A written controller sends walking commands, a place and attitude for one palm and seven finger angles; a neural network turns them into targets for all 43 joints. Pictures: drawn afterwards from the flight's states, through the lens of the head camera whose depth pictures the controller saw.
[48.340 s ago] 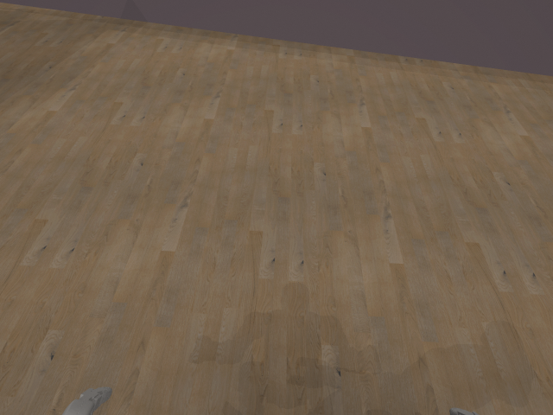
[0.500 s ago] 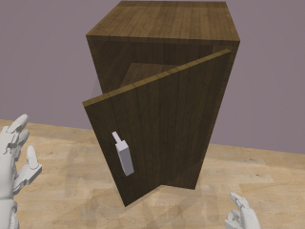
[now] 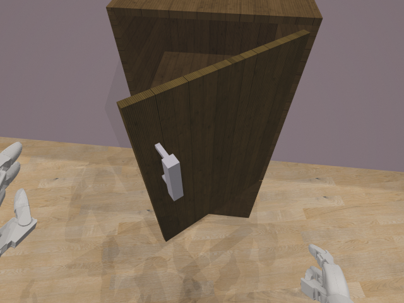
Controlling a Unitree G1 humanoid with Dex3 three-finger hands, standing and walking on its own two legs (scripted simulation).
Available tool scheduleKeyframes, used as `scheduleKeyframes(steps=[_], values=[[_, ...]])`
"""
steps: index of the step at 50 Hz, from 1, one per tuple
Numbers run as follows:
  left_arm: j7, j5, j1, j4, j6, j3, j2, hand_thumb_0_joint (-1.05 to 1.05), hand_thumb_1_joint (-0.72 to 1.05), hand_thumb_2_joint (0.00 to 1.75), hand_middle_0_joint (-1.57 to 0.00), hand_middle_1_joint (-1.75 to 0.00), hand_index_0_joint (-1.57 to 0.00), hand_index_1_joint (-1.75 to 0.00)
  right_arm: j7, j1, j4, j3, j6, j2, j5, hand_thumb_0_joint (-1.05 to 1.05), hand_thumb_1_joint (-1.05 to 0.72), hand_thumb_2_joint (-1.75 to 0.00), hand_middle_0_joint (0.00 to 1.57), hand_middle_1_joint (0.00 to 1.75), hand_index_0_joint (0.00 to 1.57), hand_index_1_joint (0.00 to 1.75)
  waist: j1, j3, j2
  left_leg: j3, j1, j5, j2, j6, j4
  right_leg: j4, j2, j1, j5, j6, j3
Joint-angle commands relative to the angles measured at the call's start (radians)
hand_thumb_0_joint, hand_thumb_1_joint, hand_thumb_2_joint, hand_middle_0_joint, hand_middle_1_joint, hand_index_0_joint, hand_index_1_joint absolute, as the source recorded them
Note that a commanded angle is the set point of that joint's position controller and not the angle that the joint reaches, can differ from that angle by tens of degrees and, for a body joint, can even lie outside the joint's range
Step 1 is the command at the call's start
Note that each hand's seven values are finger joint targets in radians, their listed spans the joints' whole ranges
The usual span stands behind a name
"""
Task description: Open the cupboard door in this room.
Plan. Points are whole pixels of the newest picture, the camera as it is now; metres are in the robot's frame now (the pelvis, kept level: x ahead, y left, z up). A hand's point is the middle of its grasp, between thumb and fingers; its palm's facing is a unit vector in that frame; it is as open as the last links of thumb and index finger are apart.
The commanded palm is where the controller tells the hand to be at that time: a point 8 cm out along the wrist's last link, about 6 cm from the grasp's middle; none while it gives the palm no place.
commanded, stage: step back with the hand held close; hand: left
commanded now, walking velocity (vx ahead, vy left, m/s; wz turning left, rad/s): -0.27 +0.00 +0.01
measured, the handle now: (168, 171) +0.35 +0.10 +0.06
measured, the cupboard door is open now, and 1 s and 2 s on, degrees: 41 41 41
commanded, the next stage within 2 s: stop stepping back and stand still in 0.54 s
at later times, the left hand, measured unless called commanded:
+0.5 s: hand out of the picture +0.07 +0.30 +0.16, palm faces +0.53 -0.73 -0.43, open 7.4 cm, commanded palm +0.00 +0.33 +0.18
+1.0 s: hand out of the picture -0.03 +0.33 +0.16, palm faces +0.57 -0.75 -0.33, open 7.4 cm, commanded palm -0.11 +0.34 +0.18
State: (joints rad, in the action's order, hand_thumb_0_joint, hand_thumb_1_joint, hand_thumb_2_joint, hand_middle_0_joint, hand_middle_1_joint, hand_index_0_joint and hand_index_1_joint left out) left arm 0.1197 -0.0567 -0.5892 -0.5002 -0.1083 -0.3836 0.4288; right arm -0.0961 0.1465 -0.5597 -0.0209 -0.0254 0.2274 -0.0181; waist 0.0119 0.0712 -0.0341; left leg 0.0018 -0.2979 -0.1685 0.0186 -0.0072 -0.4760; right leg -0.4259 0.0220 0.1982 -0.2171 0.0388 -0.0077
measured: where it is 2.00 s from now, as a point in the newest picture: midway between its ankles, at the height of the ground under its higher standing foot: outside the picture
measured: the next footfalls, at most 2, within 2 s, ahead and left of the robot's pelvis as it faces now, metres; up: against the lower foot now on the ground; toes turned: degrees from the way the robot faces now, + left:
right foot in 0.70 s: -0.21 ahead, -0.11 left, +0.00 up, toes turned +6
left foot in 0.88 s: -0.12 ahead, +0.13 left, +0.00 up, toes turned +6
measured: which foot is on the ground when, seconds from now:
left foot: down 0.00-0.70, up 0.72-0.86, down 0.88-1.00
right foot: down 0.00-0.44, up 0.46-0.68, down 0.70-0.90, up 0.92-1.00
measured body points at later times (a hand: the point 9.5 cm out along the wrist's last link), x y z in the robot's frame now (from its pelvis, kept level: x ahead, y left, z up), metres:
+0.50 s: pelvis -0.11 +0.02 -0.02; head -0.10 +0.04 +0.43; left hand +0.04 +0.34 +0.18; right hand +0.08 -0.21 -0.10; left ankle +0.05 +0.11 -0.74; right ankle -0.03 -0.14 -0.71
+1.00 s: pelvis -0.23 +0.03 -0.01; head -0.23 +0.06 +0.44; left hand -0.06 +0.37 +0.18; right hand -0.04 -0.18 -0.08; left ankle -0.16 +0.13 -0.74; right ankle -0.24 -0.09 -0.72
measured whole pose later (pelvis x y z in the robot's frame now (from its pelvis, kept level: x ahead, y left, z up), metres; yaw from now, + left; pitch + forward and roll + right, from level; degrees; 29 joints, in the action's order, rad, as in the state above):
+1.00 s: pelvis -0.23 +0.03 -0.01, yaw +4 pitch -2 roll +0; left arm 0.18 -0.04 -0.36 -0.38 -0.16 -0.43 0.39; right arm -0.08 0.18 -0.66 0.03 0.17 0.18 0.01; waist 0.00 0.03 0.04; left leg 0.05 -0.33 -0.16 -0.02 -0.05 -0.52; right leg -0.78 -0.02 0.28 -0.47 0.01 0.04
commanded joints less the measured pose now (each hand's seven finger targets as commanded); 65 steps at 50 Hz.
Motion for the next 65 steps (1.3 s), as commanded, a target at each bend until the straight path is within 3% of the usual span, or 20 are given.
scheduleKeyframes(steps=[1, 10, 17, 20, 23, 26, 33, 34, 35, 36, 40, 42, 44, 46, 48, 52, 56, 59, 61, 65], values=[[0.037, -0.005, 0.010, -0.208, -0.077, -0.164, 0.173, 0.00, 0.90, 0.90, -0.20, -0.30, -0.20, -0.30, -0.012, -0.080, 0.165, -0.035, 0.063, 0.117, 0.000, 0.00, -0.90, -0.90, 0.20, 0.30, 0.20, 0.30, 0.000, -0.205, -0.042, -0.040, 0.053, 0.162, 0.067, -0.018, 0.080, -0.004, -0.007, -0.029, 0.150, -0.012, -0.012], [0.043, 0.034, 0.047, -0.219, -0.128, -0.174, 0.145, 0.00, 0.90, 0.90, -0.20, -0.30, -0.20, -0.30, -0.004, -0.066, 0.169, -0.036, 0.125, 0.139, 0.007, 0.00, -0.90, -0.90, 0.20, 0.30, 0.20, 0.30, -0.004, -0.115, -0.139, -0.139, -0.379, -0.500, 0.115, -0.067, 0.217, -0.141, -0.063, -0.169, -0.132, -0.017, 0.000], [0.070, 0.022, 0.063, -0.242, -0.145, -0.173, 0.175, 0.00, 0.90, 0.90, -0.20, -0.30, -0.20, -0.30, 0.001, -0.015, 0.090, -0.039, 0.141, 0.093, 0.020, 0.00, -0.90, -0.90, 0.20, 0.30, 0.20, 0.30, -0.031, -0.150, 0.167, 0.016, 0.122, -0.205, -0.040, 0.024, -0.327, 0.183, 0.171, 0.424, -0.293, -0.131, 0.207], [0.077, 0.021, 0.144, -0.246, -0.136, -0.143, 0.158, 0.00, 0.90, 0.90, -0.20, -0.30, -0.20, -0.30, -0.012, -0.014, 0.085, -0.036, 0.142, 0.116, 0.020, 0.00, -0.90, -0.90, 0.20, 0.30, 0.20, 0.30, -0.047, -0.088, 0.070, -0.067, 0.099, -0.259, 0.019, 0.008, -0.121, 0.079, 0.077, 0.444, -0.333, -0.073, 0.096], [0.083, 0.041, 0.210, -0.262, -0.149, -0.195, 0.192, 0.00, 0.90, 0.90, -0.20, -0.30, -0.20, -0.30, -0.034, -0.082, 0.111, -0.037, 0.175, 0.155, 0.029, 0.00, -0.90, -0.90, 0.20, 0.30, 0.20, 0.30, -0.018, -0.093, -0.393, -0.494, -0.468, -0.783, 0.311, -0.139, 0.439, -0.613, -0.153, -0.035, -0.239, 0.000, -0.004], [0.076, 0.032, 0.216, -0.290, -0.162, -0.210, 0.208, 0.00, 0.90, 0.90, -0.20, -0.30, -0.20, -0.30, 0.002, -0.052, 0.078, -0.063, 0.203, 0.115, 0.030, 0.00, -0.90, -0.90, 0.20, 0.30, 0.20, 0.30, -0.003, -0.199, -0.164, -0.322, -0.273, -0.454, 0.272, -0.119, 0.326, -0.803, -0.141, 0.051, -0.299, -0.027, 0.032], [0.051, -0.032, 0.034, -0.310, -0.160, -0.224, 0.218, 0.00, 0.90, 0.90, -0.20, -0.30, -0.20, -0.30, 0.048, -0.074, 0.084, -0.041, 0.204, 0.077, 0.014, 0.00, -0.90, -0.90, 0.20, 0.30, 0.20, 0.30, 0.007, -0.199, -0.197, 0.034, -0.046, -0.269, 0.132, 0.054, 0.149, 0.024, -0.086, 0.052, -0.388, -0.095, -0.058], [0.043, -0.023, 0.061, -0.321, -0.177, -0.204, 0.211, 0.00, 0.90, 0.90, -0.20, -0.30, -0.20, -0.30, 0.048, -0.038, 0.066, -0.037, 0.200, 0.070, 0.003, 0.00, -0.90, -0.90, 0.20, 0.30, 0.20, 0.30, -0.014, -0.177, -0.007, 0.105, 0.080, -0.208, 0.032, 0.092, -0.148, 0.212, 0.061, 0.238, -0.365, -0.141, 0.139], [0.045, -0.007, 0.087, -0.315, -0.188, -0.217, 0.259, 0.00, 0.90, 0.90, -0.20, -0.30, -0.20, -0.30, 0.048, -0.045, 0.058, -0.037, 0.191, 0.083, 0.008, 0.00, -0.90, -0.90, 0.20, 0.30, 0.20, 0.30, -0.005, -0.106, 0.215, 0.029, 0.067, -0.164, -0.020, 0.082, -0.482, 0.349, 0.288, 0.465, -0.404, -0.208, 0.489], [0.053, -0.004, 0.132, -0.311, -0.196, -0.230, 0.282, 0.00, 0.90, 0.90, -0.20, -0.30, -0.20, -0.30, 0.049, -0.038, 0.046, -0.033, 0.185, 0.098, 0.028, 0.00, -0.90, -0.90, 0.20, 0.30, 0.20, 0.30, -0.009, -0.086, 0.205, -0.035, -0.112, -0.204, -0.021, 0.074, -0.664, 0.310, 0.357, 0.380, -0.191, -0.244, 0.481], [0.046, 0.004, 0.180, -0.198, -0.131, -0.174, 0.185, 0.00, 0.90, 0.90, -0.20, -0.30, -0.20, -0.30, 0.011, -0.051, 0.072, -0.011, 0.199, 0.082, 0.011, 0.00, -0.90, -0.90, 0.20, 0.30, 0.20, 0.30, -0.021, -0.105, 0.227, -0.028, -0.076, -0.144, 0.031, 0.015, -0.299, 0.023, 0.190, 0.106, 0.310, -0.168, 0.214], [0.051, 0.010, 0.230, -0.108, -0.117, -0.130, 0.142, 0.00, 0.90, 0.90, -0.20, -0.30, -0.20, -0.30, -0.009, -0.024, 0.030, 0.004, 0.210, 0.091, 0.012, 0.00, -0.90, -0.90, 0.20, 0.30, 0.20, 0.30, -0.039, -0.114, 0.036, 0.023, 0.125, -0.047, -0.008, -0.004, -0.009, -0.049, 0.102, 0.114, 0.204, -0.096, 0.110], [0.056, 0.026, 0.339, -0.137, -0.130, -0.078, 0.117, 0.00, 0.90, 0.90, -0.20, -0.30, -0.20, -0.30, -0.014, -0.013, 0.041, -0.004, 0.234, 0.135, 0.018, 0.00, -0.90, -0.90, 0.20, 0.30, 0.20, 0.30, -0.027, -0.119, -0.253, -0.219, 0.195, 0.088, 0.183, -0.058, 0.111, -0.218, -0.003, 0.187, -0.105, -0.026, 0.041], [0.064, 0.034, 0.349, -0.096, -0.135, -0.084, 0.136, 0.00, 0.90, 0.90, -0.20, -0.30, -0.20, -0.30, -0.006, 0.003, 0.059, -0.013, 0.245, 0.133, 0.019, 0.00, -0.90, -0.90, 0.20, 0.30, 0.20, 0.30, -0.024, -0.089, -0.113, -0.387, 0.146, -0.027, 0.289, -0.126, 0.231, -0.332, -0.052, 0.216, -0.260, -0.024, 0.028], [0.057, 0.024, 0.285, -0.198, -0.139, -0.124, 0.194, 0.00, 0.90, 0.90, -0.20, -0.30, -0.20, -0.30, 0.005, -0.021, 0.045, -0.010, 0.255, 0.103, 0.035, 0.00, -0.90, -0.90, 0.20, 0.30, 0.20, 0.30, -0.028, -0.145, -0.130, -0.444, 0.092, -0.314, 0.274, -0.078, 0.353, -0.456, -0.045, 0.170, -0.275, -0.030, 0.062], [0.055, 0.023, 0.008, -0.329, -0.120, -0.123, 0.146, 0.00, 0.90, 0.90, -0.20, -0.30, -0.20, -0.30, 0.040, -0.050, 0.093, -0.012, 0.236, 0.097, 0.030, 0.00, -0.90, -0.90, 0.20, 0.30, 0.20, 0.30, -0.002, -0.166, -0.198, -0.182, -0.069, -0.491, 0.189, -0.028, 0.419, -0.397, -0.083, -0.003, -0.204, -0.045, -0.049], [0.071, 0.014, -0.060, -0.292, -0.114, -0.188, 0.194, 0.00, 0.90, 0.90, -0.20, -0.30, -0.20, -0.30, 0.028, -0.037, 0.106, -0.011, 0.195, 0.086, 0.038, 0.00, -0.90, -0.90, 0.20, 0.30, 0.20, 0.30, -0.013, -0.139, -0.245, -0.114, -0.139, -0.502, 0.179, -0.022, 0.394, -0.196, -0.112, -0.127, -0.298, -0.070, -0.141], [0.067, 0.014, -0.027, -0.195, -0.086, -0.186, 0.192, 0.00, 0.90, 0.90, -0.20, -0.30, -0.20, -0.30, 0.008, -0.033, 0.095, -0.016, 0.152, 0.074, 0.036, 0.00, -0.90, -0.90, 0.20, 0.30, 0.20, 0.30, -0.014, -0.109, -0.015, 0.003, -0.211, -0.380, 0.071, 0.000, 0.034, 0.126, -0.013, -0.192, -0.267, -0.125, -0.018], [0.054, 0.000, 0.073, -0.181, -0.091, -0.199, 0.226, 0.00, 0.90, 0.90, -0.20, -0.30, -0.20, -0.30, 0.007, -0.023, 0.078, -0.030, 0.137, 0.098, 0.030, 0.00, -0.90, -0.90, 0.20, 0.30, 0.20, 0.30, -0.012, -0.052, 0.230, 0.003, -0.342, -0.236, -0.011, 0.017, -0.510, 0.324, 0.331, 0.004, -0.361, -0.263, 0.479], [0.040, 0.007, 0.106, 0.000, -0.125, -0.136, 0.137, 0.00, 0.90, 0.90, -0.20, -0.30, -0.20, -0.30, 0.013, 0.020, 0.034, -0.040, 0.167, 0.113, 0.014, 0.00, -0.90, -0.90, 0.20, 0.30, 0.20, 0.30, -0.044, -0.076, 0.105, -0.013, -0.338, -0.088, 0.032, 0.027, -0.594, 0.225, 0.241, -0.004, -0.172, -0.173, 0.289]])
